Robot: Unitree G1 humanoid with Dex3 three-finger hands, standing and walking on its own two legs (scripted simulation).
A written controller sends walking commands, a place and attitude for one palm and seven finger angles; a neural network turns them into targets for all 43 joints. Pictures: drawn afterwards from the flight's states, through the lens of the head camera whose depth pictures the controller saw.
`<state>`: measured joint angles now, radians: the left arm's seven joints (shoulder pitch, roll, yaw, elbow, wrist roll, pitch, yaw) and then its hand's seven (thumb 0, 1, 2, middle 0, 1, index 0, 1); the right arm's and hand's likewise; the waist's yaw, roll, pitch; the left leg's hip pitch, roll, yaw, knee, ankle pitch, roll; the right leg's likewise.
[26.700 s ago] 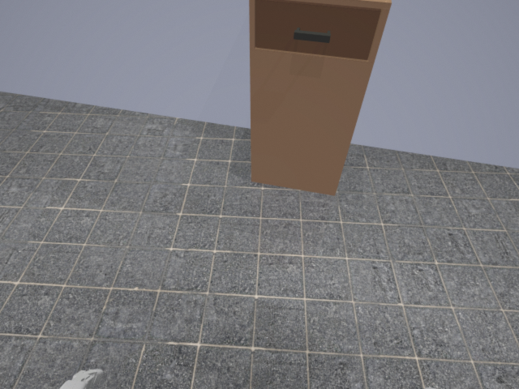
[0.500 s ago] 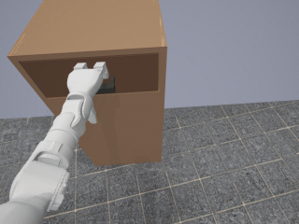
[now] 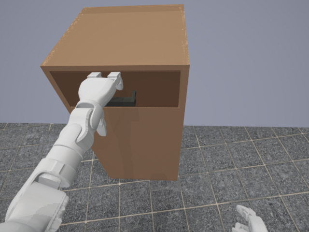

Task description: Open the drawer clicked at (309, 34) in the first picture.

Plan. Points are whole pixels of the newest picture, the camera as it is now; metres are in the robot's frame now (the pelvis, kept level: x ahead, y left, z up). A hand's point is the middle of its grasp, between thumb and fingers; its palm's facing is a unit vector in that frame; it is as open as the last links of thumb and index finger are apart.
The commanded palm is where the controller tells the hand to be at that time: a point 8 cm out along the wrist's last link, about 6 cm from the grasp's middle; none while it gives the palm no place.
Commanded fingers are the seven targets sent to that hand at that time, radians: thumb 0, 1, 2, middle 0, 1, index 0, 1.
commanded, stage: re-aim the fingers above the handle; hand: left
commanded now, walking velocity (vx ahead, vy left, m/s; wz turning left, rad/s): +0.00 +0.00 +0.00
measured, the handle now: (117, 97) +0.51 +0.17 +0.04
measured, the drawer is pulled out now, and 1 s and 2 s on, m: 0.00 0.00 0.00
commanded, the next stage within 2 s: none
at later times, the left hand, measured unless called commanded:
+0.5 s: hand (110, 97) +0.45 +0.17 +0.10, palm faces +0.00 -0.03 -1.00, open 13.9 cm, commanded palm +0.41 +0.18 +0.16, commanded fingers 0.00 -0.50 0.30 -0.30 -1.20 -0.30 -1.20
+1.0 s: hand (101, 101) +0.43 +0.19 +0.11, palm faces -0.01 -0.01 -1.00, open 13.9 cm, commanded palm +0.40 +0.17 +0.16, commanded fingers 0.00 -0.50 0.30 -0.30 -1.20 -0.30 -1.20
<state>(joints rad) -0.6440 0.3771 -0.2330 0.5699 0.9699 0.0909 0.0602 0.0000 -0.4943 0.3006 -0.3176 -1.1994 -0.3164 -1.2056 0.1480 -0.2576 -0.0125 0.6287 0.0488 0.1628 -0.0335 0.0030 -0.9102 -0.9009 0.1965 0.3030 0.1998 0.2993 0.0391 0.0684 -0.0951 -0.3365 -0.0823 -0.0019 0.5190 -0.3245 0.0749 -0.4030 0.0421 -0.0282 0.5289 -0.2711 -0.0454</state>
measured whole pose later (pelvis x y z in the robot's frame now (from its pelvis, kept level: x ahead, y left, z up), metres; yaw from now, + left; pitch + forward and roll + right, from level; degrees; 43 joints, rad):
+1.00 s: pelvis -0.01 -0.01 +0.00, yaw -1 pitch +8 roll +0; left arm -0.72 0.41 -0.19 0.73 0.97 0.08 0.08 0.00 -0.49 0.30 -0.32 -1.20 -0.31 -1.20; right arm 0.18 -0.25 -0.01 0.64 0.05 0.13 -0.05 0.00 -0.91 -0.90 0.20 0.30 0.20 0.30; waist 0.01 0.06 -0.09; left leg -0.35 -0.07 0.01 0.51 -0.31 0.06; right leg -0.42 0.05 -0.02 0.53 -0.25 -0.06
